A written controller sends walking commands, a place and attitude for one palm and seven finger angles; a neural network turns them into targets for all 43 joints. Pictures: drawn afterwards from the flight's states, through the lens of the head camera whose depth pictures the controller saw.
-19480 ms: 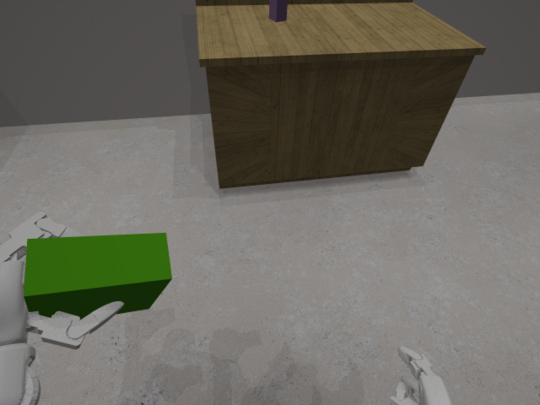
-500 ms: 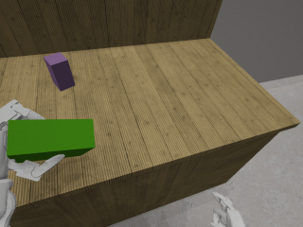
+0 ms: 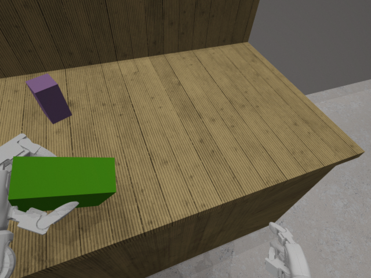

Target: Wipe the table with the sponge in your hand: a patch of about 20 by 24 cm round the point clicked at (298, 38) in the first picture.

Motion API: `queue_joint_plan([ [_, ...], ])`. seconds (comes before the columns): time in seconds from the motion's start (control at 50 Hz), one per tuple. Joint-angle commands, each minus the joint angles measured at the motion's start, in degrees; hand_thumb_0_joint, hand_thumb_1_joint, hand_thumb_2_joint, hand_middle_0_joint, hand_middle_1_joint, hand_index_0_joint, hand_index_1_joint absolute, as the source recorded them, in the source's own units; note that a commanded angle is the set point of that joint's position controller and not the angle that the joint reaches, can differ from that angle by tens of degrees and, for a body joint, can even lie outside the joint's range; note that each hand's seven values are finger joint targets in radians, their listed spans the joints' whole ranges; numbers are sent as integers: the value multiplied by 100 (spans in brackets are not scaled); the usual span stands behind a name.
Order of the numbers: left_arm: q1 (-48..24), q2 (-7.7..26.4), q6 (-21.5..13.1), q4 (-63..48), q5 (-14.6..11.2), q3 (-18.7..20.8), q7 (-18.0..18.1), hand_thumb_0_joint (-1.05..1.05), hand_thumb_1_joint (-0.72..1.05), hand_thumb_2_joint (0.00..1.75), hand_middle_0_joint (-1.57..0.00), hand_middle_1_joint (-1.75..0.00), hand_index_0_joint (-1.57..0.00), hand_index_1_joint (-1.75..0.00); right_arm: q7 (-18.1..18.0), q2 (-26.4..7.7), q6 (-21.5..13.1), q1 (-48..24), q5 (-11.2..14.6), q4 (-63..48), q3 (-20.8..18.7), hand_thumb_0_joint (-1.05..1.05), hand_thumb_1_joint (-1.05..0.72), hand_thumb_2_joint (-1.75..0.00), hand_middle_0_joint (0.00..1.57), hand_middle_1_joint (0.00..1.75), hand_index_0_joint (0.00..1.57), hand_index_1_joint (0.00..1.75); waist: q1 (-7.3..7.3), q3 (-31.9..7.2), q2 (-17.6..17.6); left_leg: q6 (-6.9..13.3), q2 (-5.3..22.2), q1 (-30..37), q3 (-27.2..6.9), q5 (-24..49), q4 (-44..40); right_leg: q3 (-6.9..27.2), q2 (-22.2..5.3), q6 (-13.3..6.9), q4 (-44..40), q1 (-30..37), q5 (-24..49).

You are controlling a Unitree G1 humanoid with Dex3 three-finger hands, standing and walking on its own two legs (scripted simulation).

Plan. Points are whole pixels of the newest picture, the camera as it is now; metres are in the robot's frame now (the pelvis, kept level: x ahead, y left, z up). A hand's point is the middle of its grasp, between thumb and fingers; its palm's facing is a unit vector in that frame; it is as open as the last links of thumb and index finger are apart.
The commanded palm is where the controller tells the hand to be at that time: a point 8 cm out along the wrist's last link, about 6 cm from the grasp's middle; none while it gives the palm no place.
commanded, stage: come to a stop and stand still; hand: left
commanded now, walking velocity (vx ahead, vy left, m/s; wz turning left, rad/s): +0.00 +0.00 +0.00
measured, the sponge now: (79, 185) +0.23 +0.21 +0.13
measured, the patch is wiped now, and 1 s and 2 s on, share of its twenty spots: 0.00 0.00 0.00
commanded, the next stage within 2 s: look again from close up in 0.22 s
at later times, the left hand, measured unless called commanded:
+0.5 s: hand (46, 189) +0.21 +0.24 +0.15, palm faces +0.36 -0.85 -0.38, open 9.8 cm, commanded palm +0.16 +0.27 +0.17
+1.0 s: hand (51, 198) +0.20 +0.22 +0.16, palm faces +0.27 -0.79 -0.55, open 9.8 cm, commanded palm +0.15 +0.27 +0.18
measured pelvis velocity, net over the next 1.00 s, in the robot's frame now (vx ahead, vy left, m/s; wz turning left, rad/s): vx -0.02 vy -0.01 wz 0.00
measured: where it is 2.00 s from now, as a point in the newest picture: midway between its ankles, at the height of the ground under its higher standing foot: outside the picture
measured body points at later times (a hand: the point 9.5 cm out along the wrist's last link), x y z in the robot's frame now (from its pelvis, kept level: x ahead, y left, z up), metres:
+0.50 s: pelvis +0.00 -0.01 +0.00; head +0.01 +0.00 +0.45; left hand +0.18 +0.28 +0.17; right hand +0.18 -0.23 -0.07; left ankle +0.01 +0.08 -0.74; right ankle +0.00 -0.12 -0.74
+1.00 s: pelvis -0.02 -0.01 -0.01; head -0.03 -0.03 +0.44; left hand +0.18 +0.26 +0.19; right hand +0.19 -0.22 -0.08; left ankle +0.01 +0.08 -0.74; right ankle +0.00 -0.12 -0.74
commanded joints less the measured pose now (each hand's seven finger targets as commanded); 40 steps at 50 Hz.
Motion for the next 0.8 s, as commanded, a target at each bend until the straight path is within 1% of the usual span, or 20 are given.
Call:
queue_joint_plan([
  [0.0,-348,1073,-327,-1389,-109,770,178,0,10,130,-120,-160,-120,-160,-97,-735,-288,-533,70,-894,-292,0,-90,-90,20,30,20,30,-2,-1223,461,-233,575,495,-442,1469,-220,409,-502,-133,-82,434,1683],
  [0.02,-307,775,-344,-1260,-152,499,134,0,10,130,-120,-160,-120,-160,-98,-719,-258,-454,28,-886,-263,0,-90,-90,20,30,20,30,-15,-1117,389,-207,565,399,-489,1396,-269,326,-494,-141,-136,427,1590],
  [0.1,-400,1055,-284,-1294,-113,739,203,0,10,130,-120,-160,-120,-160,-134,-735,-260,-548,62,-878,-285,0,-90,-90,20,30,20,30,-1,-1053,479,-205,565,391,-469,1096,-318,445,-503,-133,-199,343,1391],
  [0.12,-285,750,-278,-1063,-154,467,154,0,10,130,-120,-160,-120,-160,-129,-708,-220,-467,20,-884,-251,0,-90,-90,20,30,20,30,-15,-926,315,-168,557,317,-491,1028,-354,358,-490,-127,-275,314,1332],
  [0.2,-458,984,-223,-1173,-115,643,196,0,10,130,-120,-160,-120,-160,-140,-754,-219,-556,67,-888,-298,0,-90,-90,20,30,20,30,-23,-909,369,-169,535,352,-465,732,-352,514,-508,-134,-377,180,1092],
  [0.22,-409,741,-252,-1064,-147,427,158,0,10,130,-120,-160,-120,-160,-131,-737,-192,-478,23,-882,-264,0,-90,-90,20,30,20,30,-27,-901,306,-145,536,275,-506,700,-405,392,-486,-132,-386,242,1003],
  [0.3,-517,1036,-237,-1315,-109,652,200,0,10,130,-120,-160,-120,-160,-149,-745,-230,-560,57,-890,-287,0,-90,-90,20,30,20,30,-21,-977,477,-156,544,336,-491,655,-425,459,-484,-128,-355,244,1004],
  [0.32,-424,809,-254,-1196,-134,458,165,0,10,130,-120,-160,-120,-160,-145,-733,-209,-491,20,-885,-265,0,-90,-90,20,30,20,30,-24,-975,362,-138,544,285,-519,656,-465,373,-459,-125,-362,298,966],
  [0.4,-348,1053,-216,-1252,-121,702,192,0,10,130,-120,-160,-120,-160,-151,-745,-231,-548,58,-891,-290,0,-90,-90,20,30,20,30,-14,-998,407,-146,563,302,-507,746,-440,430,-472,-118,-336,309,1091],
  [0.42,-273,784,-218,-1090,-162,466,149,0,10,130,-120,-160,-120,-160,-146,-719,-205,-481,26,-897,-252,0,-90,-90,20,30,20,30,-24,-968,283,-134,561,263,-537,686,-486,363,-465,-113,-372,318,995],
  [0.5,-456,997,-221,-1267,-106,622,181,0,10,130,-120,-160,-120,-160,-157,-753,-237,-525,55,-871,-287,0,-90,-90,20,30,20,30,-37,-939,503,-155,580,265,-527,567,-535,419,-446,-120,-347,249,913],
  [0.52,-408,768,-242,-1162,-129,405,147,0,10,130,-120,-160,-120,-160,-153,-729,-227,-478,30,-875,-261,0,-90,-90,20,30,20,30,-42,-902,480,-140,591,227,-552,457,-590,349,-430,-114,-365,250,797],
  [0.6,-464,1005,-232,-1246,-89,622,175,0,10,130,-120,-160,-120,-160,-162,-747,-256,-520,52,-874,-281,0,-90,-90,20,30,20,30,-33,-870,461,-151,600,152,-569,331,-631,373,-419,-111,-361,269,743],
  [0.62,-421,780,-251,-1134,-114,419,139,0,10,130,-120,-160,-120,-160,-156,-736,-244,-461,28,-870,-254,0,-90,-90,20,30,20,30,-38,-847,410,-145,603,82,-605,308,-687,291,-405,-109,-352,310,685],
  [0.68,-429,894,-265,-1256,-88,493,143,0,10,130,-120,-160,-120,-160,-161,-741,-272,-430,36,-902,-290,0,-90,-90,20,30,20,30,-33,-894,511,-163,643,105,-639,334,-696,326,-426,-117,-294,358,745],
  [0.7,-6072,5455,-1143,-3708,233,2121,246,0,10,130,-120,-160,-120,-160,-582,-1234,-65,365,550,-1603,695,0,-90,-90,20,30,20,30,-468,-623,2061,193,599,-1919,-837,-1683,-749,151,115,376,752,1210,-374],
  [0.72,-3954,2533,198,-128,595,1537,-11,0,10,130,-120,-160,-120,-160,-457,-667,-212,-623,-171,-665,-333,0,-90,-90,20,30,20,30,287,-1397,1484,-282,307,238,-172,208,-171,-195,-78,-279,714,120,-59],
  [0.74,-2759,1717,708,357,0,675,-140,0,10,130,-120,-160,-120,-160,-120,-1092,-254,-492,-103,-810,-309,0,-90,-90,20,30,20,30,172,-1328,1127,-570,305,643,-384,1230,-193,-582,14,-341,641,-387,394],
  [0.76,-2691,1158,911,-482,-164,528,-360,0,10,130,-120,-160,-120,-160,-66,-1128,-315,-722,-69,-855,-283,0,-90,-90,20,30,20,30,290,-1827,1062,-558,363,1271,-285,1590,-4,-515,36,-256,623,-478,649],
  [0.78,-1939,1142,1252,-490,-359,434,-462,0,10,130,-120,-160,-120,-160,-96,-1087,-316,-745,8,-815,-277,0,-90,-90,20,30,20,30,418,-1826,997,-513,346,1315,-246,1778,42,-527,10,-224,671,-348,773],
])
